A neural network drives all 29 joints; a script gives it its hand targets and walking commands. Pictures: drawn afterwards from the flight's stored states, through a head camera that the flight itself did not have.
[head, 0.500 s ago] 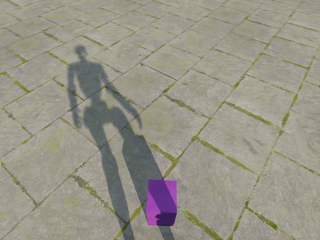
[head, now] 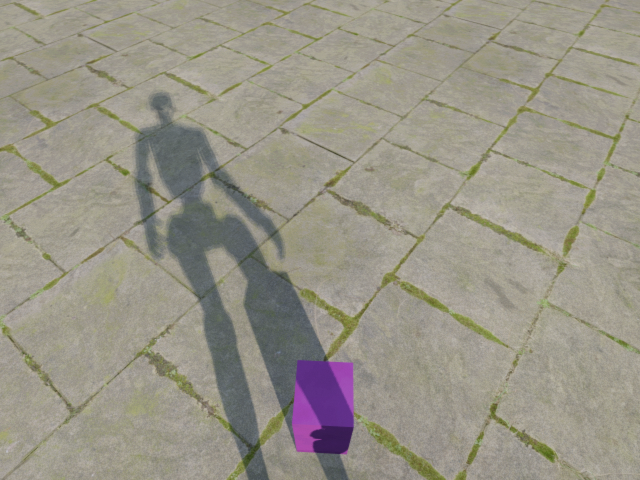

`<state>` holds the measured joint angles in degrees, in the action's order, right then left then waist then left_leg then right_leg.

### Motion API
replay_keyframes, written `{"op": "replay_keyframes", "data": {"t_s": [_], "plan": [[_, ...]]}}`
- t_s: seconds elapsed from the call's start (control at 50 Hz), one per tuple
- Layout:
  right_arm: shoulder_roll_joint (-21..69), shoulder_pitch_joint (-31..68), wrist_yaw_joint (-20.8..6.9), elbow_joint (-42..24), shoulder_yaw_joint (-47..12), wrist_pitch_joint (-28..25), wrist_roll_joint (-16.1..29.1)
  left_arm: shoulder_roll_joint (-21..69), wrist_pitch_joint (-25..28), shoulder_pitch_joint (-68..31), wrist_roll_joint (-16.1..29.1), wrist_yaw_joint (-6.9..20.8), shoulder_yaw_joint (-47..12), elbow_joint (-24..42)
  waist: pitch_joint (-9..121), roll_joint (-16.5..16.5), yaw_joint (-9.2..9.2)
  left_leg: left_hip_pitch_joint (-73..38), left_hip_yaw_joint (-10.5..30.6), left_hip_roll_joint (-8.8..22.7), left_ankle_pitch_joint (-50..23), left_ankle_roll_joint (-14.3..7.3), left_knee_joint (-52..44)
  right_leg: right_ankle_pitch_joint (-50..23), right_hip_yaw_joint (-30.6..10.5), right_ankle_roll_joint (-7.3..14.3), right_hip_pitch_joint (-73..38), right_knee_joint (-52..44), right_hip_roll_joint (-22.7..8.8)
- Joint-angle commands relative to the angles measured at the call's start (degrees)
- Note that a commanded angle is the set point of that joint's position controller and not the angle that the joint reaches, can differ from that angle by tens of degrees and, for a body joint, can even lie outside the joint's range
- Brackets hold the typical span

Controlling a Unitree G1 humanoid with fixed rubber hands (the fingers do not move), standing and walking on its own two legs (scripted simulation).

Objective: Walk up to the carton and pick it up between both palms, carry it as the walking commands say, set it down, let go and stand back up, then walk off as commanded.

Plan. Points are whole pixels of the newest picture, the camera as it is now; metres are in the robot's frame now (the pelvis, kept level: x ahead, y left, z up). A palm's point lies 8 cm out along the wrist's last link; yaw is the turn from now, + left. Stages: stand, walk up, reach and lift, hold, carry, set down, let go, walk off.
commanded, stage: walk up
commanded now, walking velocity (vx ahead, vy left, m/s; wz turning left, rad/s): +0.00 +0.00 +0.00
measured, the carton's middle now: (323, 409) +0.39 +0.00 -0.63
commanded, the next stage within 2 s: none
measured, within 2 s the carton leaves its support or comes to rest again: neither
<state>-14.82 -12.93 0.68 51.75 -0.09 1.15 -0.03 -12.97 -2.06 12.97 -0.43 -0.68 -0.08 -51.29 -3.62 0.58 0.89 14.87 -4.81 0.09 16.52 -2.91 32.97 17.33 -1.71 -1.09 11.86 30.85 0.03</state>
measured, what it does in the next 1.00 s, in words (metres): stands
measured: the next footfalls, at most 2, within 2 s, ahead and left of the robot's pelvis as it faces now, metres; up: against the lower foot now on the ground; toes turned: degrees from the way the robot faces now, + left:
none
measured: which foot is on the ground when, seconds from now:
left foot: down 0.00-1.00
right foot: down 0.00-1.00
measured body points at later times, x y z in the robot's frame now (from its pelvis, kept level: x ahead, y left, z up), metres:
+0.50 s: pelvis +0.00 +0.00 +0.00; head +0.01 +0.00 +0.45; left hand +0.08 +0.25 -0.14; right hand +0.07 -0.26 -0.13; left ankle +0.02 +0.08 -0.73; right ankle -0.01 -0.14 -0.73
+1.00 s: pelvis +0.00 +0.00 +0.00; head +0.01 +0.00 +0.45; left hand +0.08 +0.25 -0.14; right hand +0.07 -0.26 -0.13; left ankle +0.02 +0.08 -0.73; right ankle -0.01 -0.14 -0.73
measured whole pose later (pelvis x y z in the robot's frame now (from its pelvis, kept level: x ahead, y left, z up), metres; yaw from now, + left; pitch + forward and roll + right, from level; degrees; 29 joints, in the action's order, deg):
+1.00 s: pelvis +0.00 +0.00 +0.00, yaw +0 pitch -2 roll -1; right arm -14.8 -12.9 0.7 51.8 -0.1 1.2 0.0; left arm -13.0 -2.0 13.0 -0.4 -0.7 -0.1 -51.3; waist -2.9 0.6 0.9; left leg 14.9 -4.8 0.1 16.5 -2.9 33.0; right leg 17.3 -1.7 -1.1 11.9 30.8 0.0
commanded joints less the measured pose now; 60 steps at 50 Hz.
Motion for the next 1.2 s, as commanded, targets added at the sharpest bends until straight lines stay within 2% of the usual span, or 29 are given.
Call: {"op": "replay_keyframes", "data": {"t_s": [0.0, 0.74, 0.76, 0.84, 0.92, 1.12, 1.16, 1.18], "plan": [[-6.1, -2.5, 0.2, -2.8, 2.5, -1.1, -0.5, -7.2, 1.8, 2.9, -0.2, -1.1, 2.5, 1.5, 3.8, -2.6, -0.64, -8.5, 8.8, 7.5, -8.9, 0.3, -10.6, -8.3, -4.6, 3.3, 3.3, -9.1, -4.5], [-6.1, -2.8, 0.2, -2.6, 2.5, -1.3, -0.6, -7.2, 1.8, 3.2, -0.3, -1.1, 2.6, 1.3, 3.3, -2.6, -0.67, -8.4, 9.3, 7.6, -9.0, 0.2, -10.8, -8.3, -4.6, 3.2, 3.1, -9.1, -4.3], [-6.4, -2.4, 0.2, -2.7, 2.5, -1.3, -0.6, -7.4, 1.8, 2.9, -0.2, -1.0, 2.5, 1.5, 3.1, -1.7, -0.84, -7.8, 9.3, 7.7, -8.8, 0.2, -11.1, -8.1, -4.4, 3.1, 2.9, -8.7, -4.2], [-6.0, -2.7, 0.2, -2.7, 2.5, -1.3, -0.6, -7.1, 1.9, 3.2, -0.3, -1.0, 2.5, 1.3, 3.6, -2.7, -0.73, -8.6, 9.1, 7.6, -9.0, 0.2, -11.0, -8.2, -4.5, 3.2, 3.0, -9.0, -4.4], [-6.4, -2.7, 0.2, -2.6, 2.5, -1.3, -0.6, -7.3, 1.9, 3.0, -0.3, -1.0, 2.6, 1.5, 3.7, -2.0, -0.8, -8.4, 9.2, 7.8, -9.5, 0.2, -10.9, -8.4, -4.4, 3.2, 2.7, -8.7, -4.2], [-6.4, -2.8, 0.2, -2.7, 2.5, -1.4, -0.6, -7.4, 1.9, 3.0, -0.3, -1.1, 2.6, 1.4, 4.1, -2.7, -0.73, -8.5, 8.9, 7.6, -10.0, 0.2, -10.4, -9.4, -4.4, 3.2, 2.4, -8.7, -4.5], [-6.2, -2.7, 0.3, -2.8, 2.5, -1.3, -0.6, -7.3, 2.0, 3.0, -0.2, -1.1, 2.6, 1.7, 3.9, -1.9, -0.68, -7.9, 8.8, 7.5, -10.1, 0.3, -10.5, -9.7, -4.3, 3.2, 2.0, -8.4, -4.5], [-6.2, -2.9, 0.3, -2.7, 2.6, -1.4, -0.6, -7.4, 1.9, 3.1, -0.3, -1.1, 2.6, 1.4, 4.0, -2.6, -0.74, -8.3, 8.9, 7.6, -10.2, 0.3, -10.5, -9.4, -4.2, 3.1, 2.1, -8.5, -4.6]]}}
